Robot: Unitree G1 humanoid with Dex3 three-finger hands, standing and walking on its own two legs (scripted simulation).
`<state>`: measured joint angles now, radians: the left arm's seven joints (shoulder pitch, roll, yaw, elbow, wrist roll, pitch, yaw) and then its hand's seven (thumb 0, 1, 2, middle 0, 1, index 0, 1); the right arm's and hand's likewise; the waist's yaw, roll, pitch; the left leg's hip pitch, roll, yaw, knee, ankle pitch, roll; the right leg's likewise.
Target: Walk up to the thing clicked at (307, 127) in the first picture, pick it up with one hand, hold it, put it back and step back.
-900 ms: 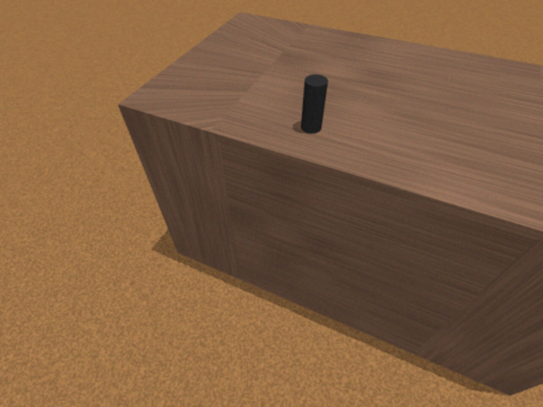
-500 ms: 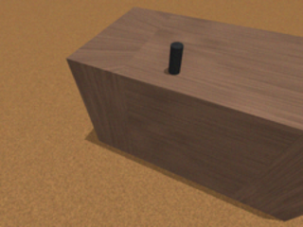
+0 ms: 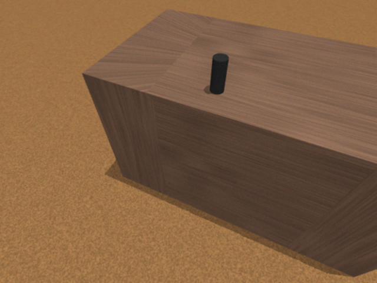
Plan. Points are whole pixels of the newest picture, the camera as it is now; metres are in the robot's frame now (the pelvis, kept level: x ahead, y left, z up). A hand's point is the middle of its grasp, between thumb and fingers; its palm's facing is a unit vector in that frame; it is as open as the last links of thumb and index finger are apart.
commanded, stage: stand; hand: left
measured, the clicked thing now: (218, 74) +0.73 -0.09 +0.03
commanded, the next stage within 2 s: walk up in 0.22 s
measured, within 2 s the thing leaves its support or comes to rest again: neither
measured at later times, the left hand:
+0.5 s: hand out of the picture +0.13 +0.23 -0.15, palm faces -0.18 -0.90 -0.40, open 7.4 cm
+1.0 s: hand (121, 223) +0.31 +0.20 -0.18, palm faces -0.32 -0.85 -0.41, open 7.4 cm
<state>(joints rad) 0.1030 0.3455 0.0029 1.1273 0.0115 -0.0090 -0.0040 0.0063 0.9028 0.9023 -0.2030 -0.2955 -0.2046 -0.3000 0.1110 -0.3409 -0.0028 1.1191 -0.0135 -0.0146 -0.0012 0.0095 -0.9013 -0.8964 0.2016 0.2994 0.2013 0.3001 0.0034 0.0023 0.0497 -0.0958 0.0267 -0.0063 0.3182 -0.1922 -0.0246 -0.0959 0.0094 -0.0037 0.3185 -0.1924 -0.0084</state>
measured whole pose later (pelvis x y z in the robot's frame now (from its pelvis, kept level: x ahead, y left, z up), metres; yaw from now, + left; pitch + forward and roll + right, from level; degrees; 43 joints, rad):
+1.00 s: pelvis +0.18 -0.05 -0.03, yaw -18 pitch -3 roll -1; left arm 0.33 0.43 0.03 0.84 0.01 -0.03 0.02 0.01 0.90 0.90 -0.20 -0.30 -0.21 -0.30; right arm 0.24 -0.38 -0.07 0.83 -0.04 -0.02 0.03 0.01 -0.90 -0.90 0.20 0.30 0.20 0.30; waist 0.01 -0.01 0.11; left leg -0.40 0.05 0.04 0.71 -0.26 0.00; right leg -0.33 0.04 0.11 0.93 -0.52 -0.01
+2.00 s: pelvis +0.21 -0.04 +0.00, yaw -26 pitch -3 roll +0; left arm 0.10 0.34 0.01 1.14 0.01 0.00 -0.01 0.01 0.90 0.90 -0.20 -0.30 -0.20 -0.30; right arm 0.07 -0.36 -0.02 1.13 -0.01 -0.01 0.02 0.01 -0.90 -0.90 0.20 0.30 0.20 0.30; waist 0.00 0.00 0.08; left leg -0.14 0.06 0.09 0.38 -0.19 -0.02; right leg -0.16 0.01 0.09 0.38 -0.18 0.02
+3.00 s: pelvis +0.23 -0.05 +0.00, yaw -24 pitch -2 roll +0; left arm 0.10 0.35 0.00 1.13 0.01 -0.01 0.00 0.01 0.90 0.90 -0.20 -0.30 -0.20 -0.30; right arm 0.09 -0.35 -0.02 1.14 -0.02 -0.01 0.01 0.01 -0.90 -0.90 0.20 0.30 0.20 0.30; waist -0.01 0.00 0.04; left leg -0.10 0.04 0.06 0.32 -0.18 -0.01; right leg -0.11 -0.01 0.06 0.32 -0.18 0.03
